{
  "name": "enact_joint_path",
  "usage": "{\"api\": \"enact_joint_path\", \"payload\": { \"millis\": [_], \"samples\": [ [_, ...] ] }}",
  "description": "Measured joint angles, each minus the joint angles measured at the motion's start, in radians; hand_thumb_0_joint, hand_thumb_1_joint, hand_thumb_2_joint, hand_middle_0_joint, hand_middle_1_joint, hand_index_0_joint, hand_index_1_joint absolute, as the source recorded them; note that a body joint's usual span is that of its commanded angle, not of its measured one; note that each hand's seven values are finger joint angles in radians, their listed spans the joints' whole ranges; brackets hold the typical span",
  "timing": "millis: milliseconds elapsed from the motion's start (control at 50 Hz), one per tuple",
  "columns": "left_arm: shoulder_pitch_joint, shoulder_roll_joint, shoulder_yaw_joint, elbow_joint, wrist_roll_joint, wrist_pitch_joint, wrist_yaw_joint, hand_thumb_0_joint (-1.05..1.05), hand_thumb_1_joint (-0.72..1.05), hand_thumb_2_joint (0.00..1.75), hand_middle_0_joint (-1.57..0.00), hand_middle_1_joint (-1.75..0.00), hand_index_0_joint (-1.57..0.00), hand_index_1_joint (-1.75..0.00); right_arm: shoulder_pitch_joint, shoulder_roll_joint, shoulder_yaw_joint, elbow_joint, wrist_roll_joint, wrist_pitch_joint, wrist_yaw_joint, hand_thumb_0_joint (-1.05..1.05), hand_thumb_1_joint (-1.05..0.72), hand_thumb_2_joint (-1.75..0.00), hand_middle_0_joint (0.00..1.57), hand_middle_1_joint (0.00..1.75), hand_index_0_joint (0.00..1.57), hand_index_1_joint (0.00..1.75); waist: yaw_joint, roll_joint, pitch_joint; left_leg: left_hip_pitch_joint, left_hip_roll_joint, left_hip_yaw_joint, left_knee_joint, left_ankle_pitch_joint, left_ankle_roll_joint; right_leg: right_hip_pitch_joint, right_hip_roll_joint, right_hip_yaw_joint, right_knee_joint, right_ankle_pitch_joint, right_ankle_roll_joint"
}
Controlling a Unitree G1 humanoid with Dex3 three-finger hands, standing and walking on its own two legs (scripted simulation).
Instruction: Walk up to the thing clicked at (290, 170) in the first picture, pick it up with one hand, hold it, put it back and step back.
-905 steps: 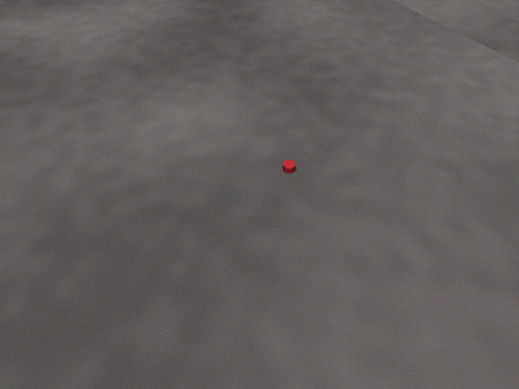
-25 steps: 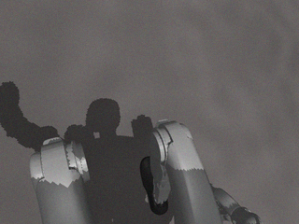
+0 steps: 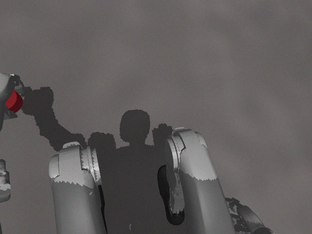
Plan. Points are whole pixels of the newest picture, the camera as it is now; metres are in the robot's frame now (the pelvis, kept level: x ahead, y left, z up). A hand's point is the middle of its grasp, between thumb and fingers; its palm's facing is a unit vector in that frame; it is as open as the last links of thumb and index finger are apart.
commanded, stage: lift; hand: left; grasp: from above
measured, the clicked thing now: (4, 100) +0.45 +0.36 -0.18
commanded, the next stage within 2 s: hold in 1.66 s
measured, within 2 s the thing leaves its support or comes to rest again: neither
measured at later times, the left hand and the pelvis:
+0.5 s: hand out of the picture +0.38 +0.35 -0.03, palm faces -0.45 -0.12 -0.89, open 8.3 cm; pelvis +0.00 +0.00 +0.08, yaw +4 degrees
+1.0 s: hand out of the picture +0.31 +0.32 +0.19, palm faces -0.43 -0.16 -0.89, open 8.3 cm; pelvis +0.01 +0.01 +0.26, yaw +8 degrees
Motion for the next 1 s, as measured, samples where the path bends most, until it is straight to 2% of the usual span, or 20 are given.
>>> {"api": "enact_joint_path", "payload": {
  "millis": [80, 180, 280, 380, 540, 680, 820, 1000],
  "samples": [
    [0.016, -0.019, 0.002, -0.041, -0.017, 0.015, -0.024, -0.04, 0.16, 0.40, -0.62, -0.67, -0.83, -0.60, 0.016, 0.008, -0.019, 0.004, 0.012, 0.015, -0.010, 0.00, -0.91, -0.90, 0.20, 0.30, 0.20, 0.30, 0.006, 0.008, -0.015, 0.008, -0.001, 0.009, -0.021, 0.003, 0.001, 0.006, -0.005, 0.006, -0.015, -0.001, -0.001],
    [0.054, -0.054, -0.006, -0.104, -0.050, 0.043, -0.080, -0.04, 0.18, 0.37, -0.62, -0.67, -0.83, -0.59, 0.031, 0.022, -0.047, 0.007, 0.035, 0.036, -0.022, 0.00, -0.91, -0.90, 0.20, 0.30, 0.20, 0.30, 0.021, 0.021, -0.044, 0.034, 0.000, 0.025, -0.065, 0.005, 0.004, 0.029, -0.012, 0.014, -0.051, -0.002, -0.003],
    [0.110, -0.090, -0.017, -0.198, -0.072, 0.049, -0.136, -0.04, 0.19, 0.34, -0.61, -0.67, -0.82, -0.59, 0.041, 0.032, -0.078, 0.006, 0.059, 0.054, -0.038, 0.00, -0.91, -0.90, 0.20, 0.30, 0.20, 0.30, 0.046, 0.034, -0.076, 0.075, 0.001, 0.043, -0.120, 0.006, 0.009, 0.065, -0.019, 0.025, -0.098, -0.004, -0.004],
    [0.158, -0.113, -0.032, -0.278, -0.096, 0.054, -0.171, -0.05, 0.20, 0.34, -0.61, -0.67, -0.82, -0.59, 0.039, 0.035, -0.101, -0.003, 0.078, 0.069, -0.056, 0.00, -0.91, -0.90, 0.20, 0.30, 0.20, 0.30, 0.070, 0.044, -0.103, 0.128, 0.001, 0.059, -0.179, 0.010, 0.012, 0.114, -0.027, 0.033, -0.150, -0.002, -0.005],
    [0.263, -0.152, -0.069, -0.440, -0.156, 0.094, -0.226, -0.04, 0.21, 0.34, -0.59, -0.68, -0.81, -0.60, 0.028, 0.037, -0.127, -0.033, 0.110, 0.084, -0.086, 0.00, -0.91, -0.90, 0.20, 0.30, 0.20, 0.30, 0.106, 0.053, -0.141, 0.242, 0.008, 0.080, -0.297, 0.017, 0.019, 0.221, -0.031, 0.041, -0.266, 0.011, -0.005],
    [0.370, -0.190, -0.102, -0.597, -0.205, 0.137, -0.266, -0.04, 0.21, 0.35, -0.57, -0.69, -0.80, -0.62, 0.011, 0.045, -0.130, -0.053, 0.135, 0.098, -0.124, 0.00, -0.91, -0.89, 0.20, 0.30, 0.20, 0.30, 0.122, 0.053, -0.154, 0.395, 0.014, 0.097, -0.432, 0.027, 0.023, 0.366, -0.036, 0.046, -0.400, 0.028, -0.006],
    [0.463, -0.227, -0.140, -0.708, -0.236, 0.190, -0.287, -0.03, 0.22, 0.36, -0.56, -0.70, -0.79, -0.63, 0.002, 0.057, -0.121, -0.059, 0.157, 0.106, -0.166, 0.01, -0.90, -0.89, 0.20, 0.30, 0.20, 0.30, 0.132, 0.054, -0.156, 0.603, 0.020, 0.117, -0.605, 0.048, 0.024, 0.564, -0.038, 0.053, -0.571, 0.057, -0.008],
    [0.564, -0.286, -0.199, -0.739, -0.249, 0.226, -0.288, -0.03, 0.22, 0.35, -0.56, -0.71, -0.79, -0.63, 0.027, 0.069, -0.109, -0.039, 0.175, 0.082, -0.210, 0.01, -0.90, -0.89, 0.20, 0.30, 0.20, 0.30, 0.142, 0.061, -0.153, 0.913, 0.027, 0.146, -0.864, 0.091, 0.024, 0.859, -0.040, 0.065, -0.826, 0.110, -0.014]
  ]
}}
